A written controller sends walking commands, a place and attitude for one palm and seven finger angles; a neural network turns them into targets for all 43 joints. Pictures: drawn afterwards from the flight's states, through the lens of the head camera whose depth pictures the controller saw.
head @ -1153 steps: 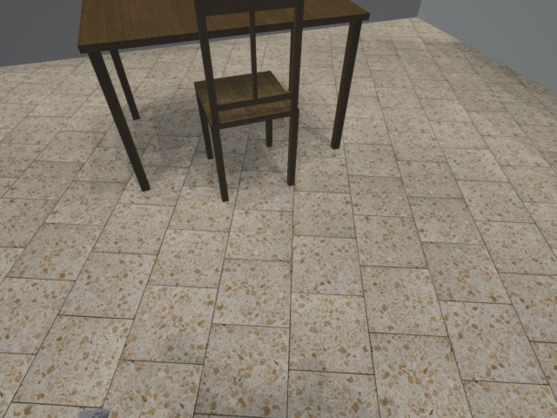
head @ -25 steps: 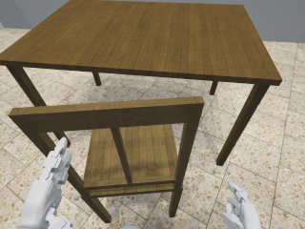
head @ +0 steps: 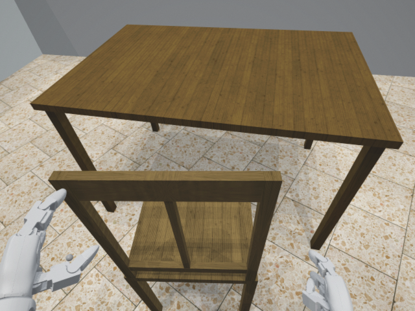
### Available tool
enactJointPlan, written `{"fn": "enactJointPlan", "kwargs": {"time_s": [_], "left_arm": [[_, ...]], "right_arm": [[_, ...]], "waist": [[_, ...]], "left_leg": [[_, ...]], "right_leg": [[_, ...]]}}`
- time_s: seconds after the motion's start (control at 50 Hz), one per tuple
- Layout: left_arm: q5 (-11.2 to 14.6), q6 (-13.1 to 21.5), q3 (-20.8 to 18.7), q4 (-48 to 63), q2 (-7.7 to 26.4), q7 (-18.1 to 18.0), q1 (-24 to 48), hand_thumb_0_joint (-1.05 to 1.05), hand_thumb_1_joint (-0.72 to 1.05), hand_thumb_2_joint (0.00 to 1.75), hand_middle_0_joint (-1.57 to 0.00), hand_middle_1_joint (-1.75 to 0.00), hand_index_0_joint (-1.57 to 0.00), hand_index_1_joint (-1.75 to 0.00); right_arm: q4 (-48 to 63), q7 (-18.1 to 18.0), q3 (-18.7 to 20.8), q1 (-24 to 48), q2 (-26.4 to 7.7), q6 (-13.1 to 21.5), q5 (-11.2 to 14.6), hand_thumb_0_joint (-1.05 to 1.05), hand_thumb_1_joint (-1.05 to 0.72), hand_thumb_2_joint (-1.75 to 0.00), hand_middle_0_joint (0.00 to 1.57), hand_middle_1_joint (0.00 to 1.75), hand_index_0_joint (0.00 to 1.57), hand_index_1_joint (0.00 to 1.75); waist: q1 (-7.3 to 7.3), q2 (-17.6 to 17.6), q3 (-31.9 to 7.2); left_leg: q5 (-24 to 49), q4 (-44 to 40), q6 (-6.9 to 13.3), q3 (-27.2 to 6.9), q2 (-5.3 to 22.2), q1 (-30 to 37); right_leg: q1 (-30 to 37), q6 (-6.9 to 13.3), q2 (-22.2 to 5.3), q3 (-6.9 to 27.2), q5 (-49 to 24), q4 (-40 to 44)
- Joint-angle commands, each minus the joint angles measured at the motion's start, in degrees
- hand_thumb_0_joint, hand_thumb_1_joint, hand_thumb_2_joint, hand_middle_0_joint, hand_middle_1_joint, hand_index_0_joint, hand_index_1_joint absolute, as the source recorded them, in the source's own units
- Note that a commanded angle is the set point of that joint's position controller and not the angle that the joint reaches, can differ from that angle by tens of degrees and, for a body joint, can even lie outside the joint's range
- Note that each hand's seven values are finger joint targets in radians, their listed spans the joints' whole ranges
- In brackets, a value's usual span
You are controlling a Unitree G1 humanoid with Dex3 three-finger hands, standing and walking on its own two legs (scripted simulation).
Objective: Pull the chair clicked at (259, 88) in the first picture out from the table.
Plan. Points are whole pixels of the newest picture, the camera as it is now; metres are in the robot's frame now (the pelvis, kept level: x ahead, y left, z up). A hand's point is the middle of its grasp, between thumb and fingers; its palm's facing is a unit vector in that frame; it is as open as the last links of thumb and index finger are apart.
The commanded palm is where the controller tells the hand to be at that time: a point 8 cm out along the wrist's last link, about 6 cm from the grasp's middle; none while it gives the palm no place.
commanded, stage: draw the hand back to the body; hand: left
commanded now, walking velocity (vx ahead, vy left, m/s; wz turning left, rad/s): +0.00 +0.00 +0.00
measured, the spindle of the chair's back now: (179, 237) +0.28 +0.11 -0.06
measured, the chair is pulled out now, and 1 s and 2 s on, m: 0.18 0.18 0.18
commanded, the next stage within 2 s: step back with the hand held close in 0.54 s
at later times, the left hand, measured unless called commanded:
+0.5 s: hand (58, 218) +0.19 +0.24 +0.17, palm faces +0.42 -0.80 -0.43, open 7.5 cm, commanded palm +0.15 +0.29 +0.19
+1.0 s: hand (53, 226) +0.18 +0.25 +0.16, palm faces +0.31 -0.80 -0.52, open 7.4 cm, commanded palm +0.13 +0.30 +0.19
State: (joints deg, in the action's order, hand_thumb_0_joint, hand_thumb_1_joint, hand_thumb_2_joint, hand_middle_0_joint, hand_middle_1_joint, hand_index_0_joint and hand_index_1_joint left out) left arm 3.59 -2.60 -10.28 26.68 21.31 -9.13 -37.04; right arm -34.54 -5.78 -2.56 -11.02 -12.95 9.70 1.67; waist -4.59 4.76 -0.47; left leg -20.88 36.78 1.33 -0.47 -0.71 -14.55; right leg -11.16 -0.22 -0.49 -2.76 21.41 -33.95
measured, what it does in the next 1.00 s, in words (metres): stands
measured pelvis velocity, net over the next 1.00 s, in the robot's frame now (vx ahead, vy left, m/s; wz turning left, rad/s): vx -0.03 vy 0.01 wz -0.06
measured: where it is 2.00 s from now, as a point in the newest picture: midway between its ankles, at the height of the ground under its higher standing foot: outside the picture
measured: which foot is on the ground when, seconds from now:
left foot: down 0.00-1.00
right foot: down 0.00-1.00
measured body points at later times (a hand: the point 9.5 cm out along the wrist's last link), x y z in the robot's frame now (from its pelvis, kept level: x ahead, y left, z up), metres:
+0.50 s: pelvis +0.00 -0.01 +0.01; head -0.01 -0.03 +0.46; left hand +0.16 +0.28 +0.19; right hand +0.18 -0.25 -0.08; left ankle -0.01 +0.10 -0.73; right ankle -0.03 -0.12 -0.73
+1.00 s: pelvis -0.03 +0.01 +0.01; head -0.01 -0.02 +0.46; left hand +0.16 +0.29 +0.19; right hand +0.15 -0.23 -0.08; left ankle -0.01 +0.10 -0.73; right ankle -0.03 -0.12 -0.73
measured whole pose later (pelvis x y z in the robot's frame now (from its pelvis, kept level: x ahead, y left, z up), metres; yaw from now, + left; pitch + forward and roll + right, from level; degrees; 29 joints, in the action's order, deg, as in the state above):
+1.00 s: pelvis -0.03 +0.01 +0.01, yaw -4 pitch +0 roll +0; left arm 3.6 6.1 -20.6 26.7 22.5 -6.8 -33.2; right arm -33.7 -4.6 0.4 -8.6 -13.1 2.8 1.0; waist -1.1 4.0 1.8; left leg -14.6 29.1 2.1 3.3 -0.4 -14.6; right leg -13.5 -1.0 -0.3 0.9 14.8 -28.3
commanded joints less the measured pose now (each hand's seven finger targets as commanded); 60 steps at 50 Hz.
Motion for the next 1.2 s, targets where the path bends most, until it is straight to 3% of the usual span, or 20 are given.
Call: {"fn": "enactJointPlan", "kwargs": {"time_s": [0.0,0.14,0.18,0.2,0.24,0.32,0.36,0.46,0.62,0.64,0.66,0.7,0.76,0.84,0.9,0.92,0.96,1.04,1.12,1.18], "left_arm": [[0.01,7.40,-13.11,16.87,10.35,-2.17,11.08,0.00,0.65,0.78,-0.16,-0.25,-0.16,-0.25],[0.58,8.10,-16.69,9.95,9.52,-0.94,13.10,0.00,0.90,0.90,-0.20,-0.30,-0.20,-0.30],[0.90,8.09,-14.80,4.63,6.36,0.08,10.27,0.00,0.90,0.90,-0.20,-0.30,-0.20,-0.30],[0.99,8.22,-14.15,4.10,5.77,0.61,9.83,0.00,0.90,0.90,-0.20,-0.30,-0.20,-0.30],[1.07,8.75,-13.64,4.79,5.71,1.18,9.63,0.00,0.90,0.90,-0.20,-0.30,-0.20,-0.30],[0.79,10.07,-17.86,11.53,11.27,0.65,10.85,0.00,0.90,0.90,-0.20,-0.30,-0.20,-0.30],[0.68,10.30,-17.40,12.65,10.58,0.55,10.67,0.00,0.90,0.90,-0.20,-0.30,-0.20,-0.30],[0.82,10.11,-16.89,9.52,9.38,0.28,10.59,0.00,0.90,0.90,-0.20,-0.30,-0.20,-0.30],[0.81,10.81,-16.29,9.80,9.26,0.55,10.96,0.00,0.90,0.90,-0.20,-0.30,-0.20,-0.30],[0.70,11.08,-14.61,11.50,8.61,0.62,14.68,0.00,0.90,0.90,-0.20,-0.30,-0.20,-0.30],[1.23,14.01,-25.24,16.99,20.50,0.14,25.55,0.00,0.90,0.90,-0.20,-0.30,-0.20,-0.30],[0.72,14.08,-20.68,7.93,13.09,0.92,16.49,0.00,0.90,0.90,-0.20,-0.30,-0.20,-0.30],[0.54,13.51,-17.22,5.28,8.38,1.69,8.66,0.00,0.90,0.90,-0.20,-0.30,-0.20,-0.30],[0.32,12.47,-17.71,7.09,8.78,1.51,4.40,0.00,0.90,0.90,-0.20,-0.30,-0.20,-0.30],[-0.01,12.84,-20.04,12.62,11.92,0.86,5.12,0.00,0.90,0.90,-0.20,-0.30,-0.20,-0.30],[-0.01,12.96,-21.47,13.94,13.69,0.44,5.32,0.00,0.90,0.90,-0.20,-0.30,-0.20,-0.30],[0.05,13.13,-21.14,14.45,12.89,0.18,4.68,0.00,0.90,0.90,-0.20,-0.30,-0.20,-0.30],[0.10,13.21,-20.75,13.59,12.00,-0.30,4.69,0.00,0.90,0.90,-0.20,-0.30,-0.20,-0.30],[0.19,12.88,-20.05,11.29,11.45,-0.57,5.21,0.00,0.90,0.90,-0.20,-0.30,-0.20,-0.30],[0.21,13.10,-19.55,11.59,11.64,-0.87,6.34,0.00,0.90,0.90,-0.20,-0.30,-0.20,-0.30]], "right_arm": [[7.79,-0.26,2.82,6.87,-6.11,3.84,-0.14,0.00,-0.90,-0.90,0.20,0.30,0.20,0.30],[5.69,1.10,3.30,7.79,-5.92,2.67,-0.25,0.00,-0.90,-0.90,0.20,0.30,0.20,0.30],[5.69,1.62,3.93,8.15,-5.93,1.38,-0.25,0.00,-0.90,-0.90,0.20,0.30,0.20,0.30],[5.94,1.85,4.23,8.40,-6.09,0.76,-0.12,0.00,-0.90,-0.90,0.20,0.30,0.20,0.30],[6.42,2.30,4.29,8.75,-6.05,0.06,0.02,0.00,-0.90,-0.90,0.20,0.30,0.20,0.30],[7.12,1.86,4.46,9.70,-6.10,0.38,-0.26,0.00,-0.90,-0.90,0.20,0.30,0.20,0.30],[6.99,1.66,4.35,9.31,-5.72,0.61,-0.17,0.00,-0.90,-0.90,0.20,0.30,0.20,0.30],[6.19,1.32,4.59,9.33,-5.83,0.64,-0.05,0.00,-0.90,-0.90,0.20,0.30,0.20,0.30],[6.24,1.30,4.92,9.81,-6.33,0.87,-0.01,0.00,-0.90,-0.90,0.20,0.30,0.20,0.30],[6.37,1.32,4.57,9.78,-6.34,1.13,-0.09,0.00,-0.90,-0.90,0.20,0.30,0.20,0.30],[7.44,1.28,4.22,7.79,-7.13,0.20,0.47,0.00,-0.90,-0.90,0.20,0.30,0.20,0.30],[6.12,1.02,4.25,7.59,-6.43,-0.69,-0.24,0.00,-0.90,-0.90,0.20,0.30,0.20,0.30],[7.43,1.23,4.44,7.86,-6.61,-2.01,-0.37,0.00,-0.90,-0.90,0.20,0.30,0.20,0.30],[9.02,1.05,4.82,8.49,-6.37,-3.96,-0.36,0.00,-0.90,-0.90,0.20,0.30,0.20,0.30],[9.96,0.60,5.13,8.45,-6.68,-4.25,-0.53,0.00,-0.90,-0.90,0.20,0.30,0.20,0.30],[9.74,0.48,5.19,8.74,-6.59,-4.14,-0.61,0.00,-0.90,-0.90,0.20,0.30,0.20,0.30],[9.95,0.41,5.17,8.24,-6.29,-3.83,-0.66,0.00,-0.90,-0.90,0.20,0.30,0.20,0.30],[9.42,0.26,5.28,7.21,-6.42,-3.03,-0.64,0.00,-0.90,-0.90,0.20,0.30,0.20,0.30],[9.14,-0.02,5.66,7.08,-6.65,-2.70,-0.16,0.00,-0.90,-0.90,0.20,0.30,0.20,0.30],[9.07,0.00,5.82,6.54,-6.62,-2.56,-0.24,0.00,-0.90,-0.90,0.20,0.30,0.20,0.30]], "waist": [[1.41,-0.96,-5.64],[0.93,-0.84,-2.68],[0.90,-5.81,-0.51],[0.85,-5.91,-0.64],[0.77,-4.03,-0.49],[0.05,-0.87,-5.25],[0.31,0.68,-5.11],[0.84,-2.22,-1.46],[0.70,-1.78,-2.39],[1.22,-1.51,-2.38],[2.54,-1.55,1.91],[3.32,-4.75,0.93],[3.05,-1.21,-3.14],[2.82,-1.79,-6.89],[2.63,-1.15,-8.32],[2.49,1.23,-8.66],[2.54,2.72,-7.96],[3.03,2.66,-6.79],[3.73,-3.54,-5.67],[4.41,-7.88,-4.88]], "left_leg": [[20.47,-7.91,-0.41,-1.81,3.15,7.14],[24.51,-9.68,-0.44,-0.41,3.13,8.32],[23.18,-10.33,-0.11,-0.21,3.33,7.55],[22.11,-10.61,0.00,-0.03,3.35,7.53],[20.76,-10.91,0.16,0.29,3.12,7.24],[22.02,-10.84,0.33,0.69,3.04,9.27],[23.54,-10.76,0.24,1.02,3.18,9.87],[19.94,-11.25,0.18,0.88,3.21,8.74],[17.24,-11.71,0.32,0.56,3.05,8.68],[16.76,-11.76,0.45,0.57,2.94,9.09],[12.03,-10.29,1.26,-1.06,4.76,6.12],[11.08,-9.14,0.99,-1.70,4.67,6.56],[19.93,-10.41,1.08,-1.71,6.29,7.64],[28.01,-11.50,1.26,-2.57,8.44,7.33],[30.39,-11.61,1.57,-3.85,9.61,6.07],[29.85,-12.35,1.65,-4.30,9.71,5.58],[29.30,-12.66,1.89,-4.83,10.48,4.29],[22.07,-12.98,1.99,-5.59,10.91,0.77],[10.99,-9.58,1.12,-4.44,8.29,-2.45],[3.35,-4.90,0.47,-3.52,5.65,-2.35]], "right_leg": [[0.18,1.56,-1.22,0.44,-17.14,6.67],[2.74,1.63,-1.28,0.59,-21.80,9.12],[2.24,1.23,-1.17,0.19,-21.58,9.82],[2.29,1.15,-1.19,0.30,-20.98,10.08],[2.70,1.31,-1.36,0.59,-20.67,10.77],[5.21,1.60,-1.51,1.35,-22.32,10.61],[5.15,1.63,-1.58,1.31,-23.45,10.73],[3.32,1.47,-1.27,0.95,-20.76,11.78],[3.22,1.60,-1.17,1.37,-17.72,12.09],[2.68,1.49,-1.38,1.42,-17.48,12.27],[-1.50,1.54,-4.84,8.77,-22.51,15.40],[-2.02,2.12,-6.64,9.70,-24.20,14.84],[-0.02,1.19,-5.75,7.26,-26.78,11.87],[0.84,0.16,-4.36,4.72,-24.75,8.97],[0.26,0.27,-3.91,4.35,-22.51,6.69],[0.19,0.36,-3.69,4.28,-20.18,6.00],[-1.18,0.26,-3.33,3.86,-15.69,4.86],[-2.16,0.44,-3.25,4.28,-11.78,4.58],[-3.25,1.73,-5.57,8.18,-15.60,8.46],[-8.15,3.72,-9.21,12.65,-11.43,12.53]]}}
